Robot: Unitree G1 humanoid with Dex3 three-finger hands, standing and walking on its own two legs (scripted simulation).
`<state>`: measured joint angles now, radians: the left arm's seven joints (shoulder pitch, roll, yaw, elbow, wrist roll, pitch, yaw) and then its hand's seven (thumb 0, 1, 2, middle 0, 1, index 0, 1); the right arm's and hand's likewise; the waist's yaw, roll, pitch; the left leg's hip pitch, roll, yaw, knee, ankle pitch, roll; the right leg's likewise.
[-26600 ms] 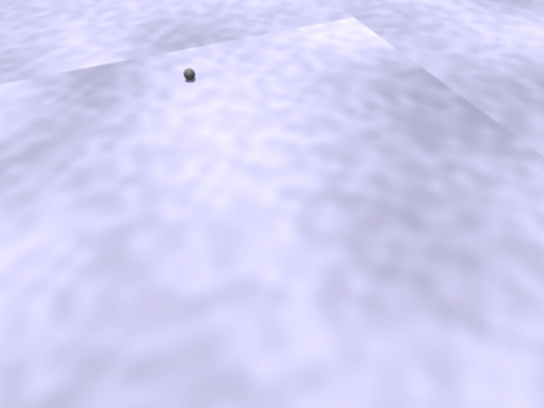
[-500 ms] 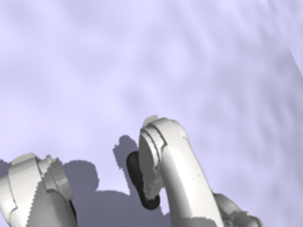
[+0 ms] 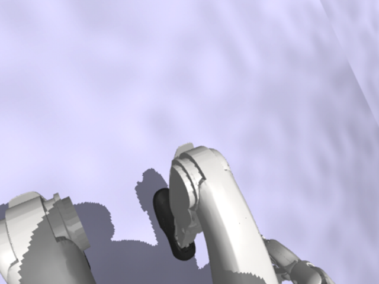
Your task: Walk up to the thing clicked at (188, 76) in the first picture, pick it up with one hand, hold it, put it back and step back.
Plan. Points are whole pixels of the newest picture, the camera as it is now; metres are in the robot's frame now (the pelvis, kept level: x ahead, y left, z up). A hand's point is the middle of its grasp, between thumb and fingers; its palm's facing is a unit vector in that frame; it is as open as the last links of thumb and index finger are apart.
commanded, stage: open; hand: left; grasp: from above
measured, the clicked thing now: out of the picture +0.43 +0.36 -0.26
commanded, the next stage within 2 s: withdraw in 0.64 s
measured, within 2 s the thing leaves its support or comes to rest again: neither
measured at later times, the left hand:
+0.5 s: hand out of the picture +0.42 +0.36 -0.24, palm faces -0.44 -0.19 -0.88, open 13.6 cm
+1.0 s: hand out of the picture +0.44 +0.37 -0.20, palm faces -0.31 -0.13 -0.94, open 14.0 cm
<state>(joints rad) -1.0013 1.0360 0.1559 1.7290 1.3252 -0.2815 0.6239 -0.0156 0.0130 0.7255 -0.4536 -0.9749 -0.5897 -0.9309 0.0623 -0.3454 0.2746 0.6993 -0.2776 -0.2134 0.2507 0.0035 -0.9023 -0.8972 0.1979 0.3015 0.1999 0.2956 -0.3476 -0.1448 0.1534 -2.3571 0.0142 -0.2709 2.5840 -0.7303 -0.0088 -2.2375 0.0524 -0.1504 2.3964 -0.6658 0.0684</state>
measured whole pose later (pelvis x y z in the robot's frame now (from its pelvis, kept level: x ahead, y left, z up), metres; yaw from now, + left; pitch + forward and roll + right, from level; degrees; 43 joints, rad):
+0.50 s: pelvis +0.00 +0.00 +0.00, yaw +0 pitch +27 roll -15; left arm -1.00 1.07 0.17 1.70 1.30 -0.30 0.58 0.00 -0.46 1.00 -0.09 -1.08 -0.11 -1.06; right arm 0.08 -0.35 0.29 0.68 -0.27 -0.21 0.25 0.00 -0.89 -0.90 0.20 0.30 0.20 0.30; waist -0.35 -0.15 0.17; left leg -2.35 0.02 -0.28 2.57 -0.72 -0.01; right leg -2.23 0.05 -0.16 2.38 -0.66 0.07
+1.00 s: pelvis +0.00 +0.00 +0.01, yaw +1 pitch +29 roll -14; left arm -0.93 0.96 0.18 1.48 1.28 -0.22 0.56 0.00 -0.50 0.98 -0.07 -1.02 -0.09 -1.00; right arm 0.11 -0.33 0.22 0.70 -0.25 -0.21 0.27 0.00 -0.90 -0.90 0.20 0.30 0.20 0.30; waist -0.30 -0.10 0.08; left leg -2.37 0.01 -0.26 2.55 -0.73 -0.02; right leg -2.25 0.04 -0.15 2.38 -0.67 0.05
